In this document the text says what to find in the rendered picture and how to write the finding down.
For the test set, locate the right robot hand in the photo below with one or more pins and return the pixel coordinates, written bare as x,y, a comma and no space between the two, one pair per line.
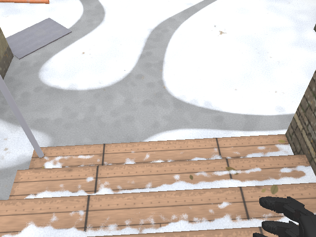
292,209

